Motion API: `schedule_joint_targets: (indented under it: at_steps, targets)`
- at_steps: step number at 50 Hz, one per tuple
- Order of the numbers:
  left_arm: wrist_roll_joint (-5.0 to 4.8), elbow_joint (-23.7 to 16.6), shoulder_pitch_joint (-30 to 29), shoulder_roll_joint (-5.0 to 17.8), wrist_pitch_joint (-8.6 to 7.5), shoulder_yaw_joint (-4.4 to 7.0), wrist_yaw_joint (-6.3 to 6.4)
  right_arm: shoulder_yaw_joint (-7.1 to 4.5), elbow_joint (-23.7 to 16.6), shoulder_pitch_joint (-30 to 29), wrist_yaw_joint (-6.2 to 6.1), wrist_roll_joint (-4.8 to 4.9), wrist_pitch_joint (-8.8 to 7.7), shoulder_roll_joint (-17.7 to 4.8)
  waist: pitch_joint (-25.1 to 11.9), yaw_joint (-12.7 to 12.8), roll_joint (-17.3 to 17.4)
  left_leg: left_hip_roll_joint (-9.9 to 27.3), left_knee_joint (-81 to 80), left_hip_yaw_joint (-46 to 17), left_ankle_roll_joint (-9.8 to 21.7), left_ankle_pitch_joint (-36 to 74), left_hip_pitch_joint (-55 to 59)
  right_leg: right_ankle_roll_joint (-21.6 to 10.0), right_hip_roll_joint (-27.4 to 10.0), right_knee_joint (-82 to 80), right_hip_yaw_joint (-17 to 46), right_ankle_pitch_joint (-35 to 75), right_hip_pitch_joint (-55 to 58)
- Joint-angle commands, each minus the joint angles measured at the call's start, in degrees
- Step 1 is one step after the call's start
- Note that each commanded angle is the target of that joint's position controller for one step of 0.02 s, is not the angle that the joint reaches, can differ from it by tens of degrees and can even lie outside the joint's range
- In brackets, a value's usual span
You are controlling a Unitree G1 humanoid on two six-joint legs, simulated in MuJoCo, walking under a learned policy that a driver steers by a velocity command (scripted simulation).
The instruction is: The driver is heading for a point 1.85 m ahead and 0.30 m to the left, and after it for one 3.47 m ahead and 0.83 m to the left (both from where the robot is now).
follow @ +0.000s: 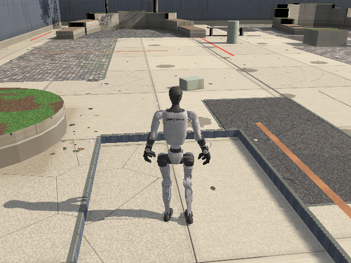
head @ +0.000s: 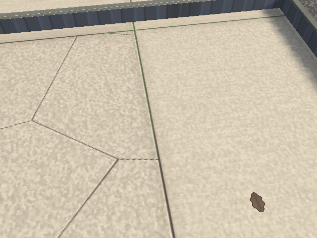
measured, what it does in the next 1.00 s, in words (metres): walks ahead, turning left: right foot, then left foot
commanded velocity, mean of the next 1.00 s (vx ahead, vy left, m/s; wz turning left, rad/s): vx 0.29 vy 0.00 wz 0.47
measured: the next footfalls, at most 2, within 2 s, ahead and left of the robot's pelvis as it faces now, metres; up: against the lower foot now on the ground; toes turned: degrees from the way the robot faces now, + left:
right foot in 0.06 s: +0.05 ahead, -0.12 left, +0.00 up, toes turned +6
left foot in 0.54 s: +0.03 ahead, +0.12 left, +0.00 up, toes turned +22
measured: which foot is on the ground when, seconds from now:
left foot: down 0.00-0.06, up 0.08-0.52, down 0.54-1.00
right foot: up 0.00-0.04, down 0.06-0.54, up 0.56-0.98, down 1.00-1.00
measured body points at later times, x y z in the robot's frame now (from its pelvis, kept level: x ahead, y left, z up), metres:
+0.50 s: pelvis +0.02 +0.01 +0.00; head +0.03 +0.02 +0.45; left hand -0.02 +0.30 -0.12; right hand +0.27 -0.19 -0.09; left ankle -0.01 +0.11 -0.72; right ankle +0.01 -0.12 -0.74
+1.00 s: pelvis +0.24 +0.12 -0.02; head +0.27 +0.14 +0.43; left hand +0.31 +0.43 -0.11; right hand +0.32 -0.14 -0.15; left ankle +0.00 +0.10 -0.73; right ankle +0.40 +0.11 -0.74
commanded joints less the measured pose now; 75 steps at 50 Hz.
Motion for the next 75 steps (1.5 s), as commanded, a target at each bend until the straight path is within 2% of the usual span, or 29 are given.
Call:
schedule_joint_targets:
  at_steps: [1,2,3,4,5,7,9,13,16,23,26,27,28,29,31,33,36,45,47,49,50,51,52,54,56,61,70,74,75]
  targets:
    - [-0.58,-3.1,5.2,4.5,-1.5,1.0,0.65,-2.43,-3.8,-2.3,0.18,0.29,-0.29,-8.9,-6.3,2.6,7.2,13.6,-7.3,-20.2,6.6,0.9,3.8,-1.8,2.5,-10.8,-1.2,1.9,7.0]
    - [-0.41,-2.5,7.9,4.6,-1.93,1.08,1.06,-2.31,-4.0,-3.4,0.0,0.94,-0.24,-8.5,-6.0,4.4,6.4,11.7,-5.9,-19.5,4.0,-2.6,0.8,-2.6,2.1,-19.7,-1.2,6.2,12.5]
    - [0.37,-2.7,8.4,8.6,-2.31,1.91,1.65,-1.64,-4.6,-2.6,-0.3,1.43,-0.48,-5.9,-5.4,3.8,-0.1,7.3,-0.5,-15.7,0.3,-11.7,-4.4,-4.5,-6.2,-27.6,6.7,2.8,16.5]
    - [1.11,-4.4,5.1,14.7,-2.15,3.13,1.7,-1.02,-5.9,-1.7,-0.55,2.07,-0.85,-2.8,-4.3,2.3,-13.7,-3.1,12.7,-2.0,-2.7,-21.0,-14.2,-10.1,-21.3,-33.2,23.7,-0.1,18.1]
    - [1.69,-5.0,2.5,14.0,-1.89,3.2,1.18,-2.12,-5.0,-1.8,-0.89,-0.6,-0.91,-7.5,-2.2,2.3,-11.2,-0.8,25.8,1.7,-3.6,-24.3,-13.1,-14.8,-25.2,-31.8,24.1,8.2,9.6]
    - [1.03,-6.2,-2.7,7.1,-2.15,1.22,0.69,-2.73,-2.7,1.2,-0.11,-0.58,-0.39,-8.0,-1.2,-1.4,-5.5,1.1,36.6,1.1,-3.8,-18.5,-8.9,-13.0,-18.0,-28.6,12.6,19.4,5.8]
    - [0.87,-7.2,-4.2,6.3,-2.27,0.97,0.85,-2.53,-1.6,3.7,0.96,-0.21,0.45,-7.3,-2.4,-1.5,-8.9,1.5,41.4,3.1,-5.1,-15.4,-10.9,-11.4,-13.7,-26.3,5.0,26.7,10.3]
    - [0.98,-5.1,5.4,8.2,-2.49,1.99,0.5,-1.55,-4.2,-3.4,2.38,-0.19,0.92,-6.4,-3.0,4.9,-9.7,4.3,33.9,5.3,-6.7,-14.0,-17.1,-12.0,-15.4,-29.0,5.6,8.2,21.4]
    - [1.15,-3.7,8.1,10.1,-3.11,2.9,0.11,-1.12,-5.4,-6.9,3.41,-0.44,0.9,-6.0,-1.2,6.6,-9.6,5.7,27.0,6.1,-6.5,-14.7,-17.3,-12.1,-17.7,-31.9,6.6,-1.1,23.7]
    - [1.41,-2.0,7.6,12.2,-4.4,4.06,-1.53,0.32,-7.0,-9.4,4.16,0.03,-0.98,-4.5,0.4,5.5,-9.7,6.3,9.9,12.6,-1.3,-17.2,-1.8,-10.4,-18.6,-31.4,-1.3,-1.4,14.3]
    - [0.37,-2.0,5.0,11.0,-3.87,3.67,-1.72,-0.02,-2.4,2.8,3.18,-1.02,-2.44,-5.3,-2.5,-1.2,-4.0,3.0,-1.2,13.9,1.3,-11.8,18.2,-7.5,-15.1,-17.7,-9.1,1.5,2.7]
    - [1.0,-2.9,4.5,7.1,-3.79,2.34,-1.99,-1.44,0.3,11.8,2.31,-1.54,-3.17,-9.5,-6.5,-5.0,8.6,11.2,-7.9,0.1,3.5,-22.0,28.6,-4.9,-10.2,1.7,-15.8,0.1,-6.1]
    - [1.93,-8.2,-0.9,3.5,-3.93,1.16,-2.66,-2.72,-1.3,15.2,1.68,-0.22,-3.74,-17.3,-5.2,-6.3,20.0,27.2,-17.7,-32.7,10.5,-38.2,33.7,-2.3,-0.9,17.2,-12.7,-13.0,-26.5]
    - [3.15,-8.2,-2.7,8.0,-4.0,2.06,-2.97,-2.17,-1.3,13.4,0.99,0.49,-3.58,-14.8,-0.6,-6.2,9.9,28.3,-18.1,-32.9,13.7,-34.1,29.1,-2.5,-3.6,21.6,-3.3,-10.0,-30.4]
    - [1.19,-5.6,0.5,9.2,-5.24,2.31,-4.34,-0.3,-1.6,7.4,0.27,0.41,-3.9,-9.5,3.5,-0.8,5.3,21.4,-16.9,-18.8,10.9,-18.2,22.6,-2.3,-7.1,18.5,-2.3,3.1,-25.4]
    - [2.36,-2.7,4.4,9.1,-4.92,2.2,-4.6,0.7,-2.2,4.3,-0.31,0.45,-5.07,-7.4,1.4,1.8,5.3,16.6,-16.9,-10.6,8.6,0.2,21.0,-0.9,-7.3,16.3,-3.8,9.0,-19.5]
    - [2.3,-2.3,3.9,7.4,-3.95,1.69,-4.72,0.82,0.2,7.4,-0.11,1.36,-6.56,-7.6,-0.7,2.2,3.8,15.3,-15.4,-5.4,8.6,18.1,21.0,0.3,-6.4,15.8,-5.4,12.5,-18.1]
    - [1.08,-7.5,-11.8,4.7,-4.35,-0.15,-4.91,1.2,6.1,14.1,-1.23,0.71,-7.32,-8.0,4.3,-1.4,3.9,17.1,-17.0,-3.1,7.3,26.5,22.7,-3.1,-3.6,-5.8,-7.6,21.2,-14.9]
    - [0.94,-6.3,-7.8,5.5,-4.53,0.22,-4.23,1.19,6.6,12.1,-1.59,0.54,-7.53,-8.8,2.7,1.3,4.0,17.3,-13.2,-1.6,5.8,38.7,23.1,-5.5,-1.1,-8.7,-8.1,18.5,-6.7]
    - [0.73,-2.1,5.0,7.8,-4.85,1.37,-2.79,0.89,7.3,11.1,-1.77,-0.19,-7.31,-10.0,-4.6,6.9,3.7,15.9,2.1,0.1,4.2,52.9,24.0,-7.7,2.7,-10.7,-8.9,14.1,7.6]
    - [1.27,0.4,14.2,9.3,-5.36,2.0,-1.92,1.05,7.3,10.7,-1.7,-0.04,-7.34,-9.8,-9.6,11.2,2.0,13.8,15.2,1.6,3.4,44.8,17.2,-9.4,-0.7,-13.2,-5.8,15.1,20.9]
    - [2.71,1.1,20.7,15.4,-5.59,3.49,-0.99,2.36,5.3,14.3,-1.16,1.4,-7.62,-4.6,-17.8,11.1,-8.1,7.2,35.9,4.9,1.4,20.7,2.6,-14.1,-16.1,-15.6,15.4,2.6,35.9]
    - [1.66,2.2,19.7,15.6,-5.33,3.63,-1.77,2.08,5.8,16.8,-1.03,1.59,-7.69,-4.7,-21.2,8.1,-16.4,-2.2,50.0,2.8,0.8,-20.2,-8.7,-19.0,-24.7,-25.4,40.6,3.7,38.8]
    - [0.02,0.6,8.0,8.6,-5.43,2.15,-2.46,1.94,5.2,9.5,-0.68,-0.07,-7.7,-6.7,-6.1,4.6,-3.2,5.3,50.2,0.6,2.0,-12.7,-13.4,-17.7,-21.1,-28.1,27.2,0.1,22.7]
    - [0.46,2.0,6.0,5.4,-6.2,1.0,-2.31,2.34,4.7,7.4,-0.02,-0.73,-7.03,-4.9,-0.8,1.8,-2.9,9.1,43.1,2.3,1.7,-10.5,-10.6,-14.8,-15.9,-31.2,16.8,7.9,13.0]
    - [-0.48,5.7,10.1,6.7,-7.82,1.18,-2.74,3.44,3.5,3.1,0.9,-1.53,-5.56,-2.4,0.7,0.8,-3.5,12.1,32.1,6.8,-2.4,-5.4,-12.1,-16.0,-11.8,-35.2,9.1,19.6,9.2]
    - [-0.19,8.3,16.4,8.6,-6.95,2.26,-2.3,4.28,-2.3,-14.5,0.46,-0.12,-6.39,-2.4,0.3,5.7,-4.6,9.0,8.0,8.6,-5.6,6.0,-9.2,-12.9,-9.9,-28.9,8.5,31.0,15.0]
    - [0.16,7.1,13.1,10.2,-6.5,2.99,-1.8,2.83,0.1,-4.1,-0.57,-0.22,-7.91,-5.6,-3.8,0.1,-4.1,6.8,-0.5,7.9,-2.9,-1.2,6.6,-10.1,-9.1,-16.5,10.9,35.4,14.6]
    - [-0.26,6.5,12.9,8.4,-6.76,2.6,-2.07,1.72,2.0,3.9,-1.35,-1.3,-8.81,-8.6,-9.2,-3.1,0.3,11.7,-2.7,3.3,-0.7,-3.7,18.2,-8.8,-5.1,-4.2,8.1,31.5,9.9]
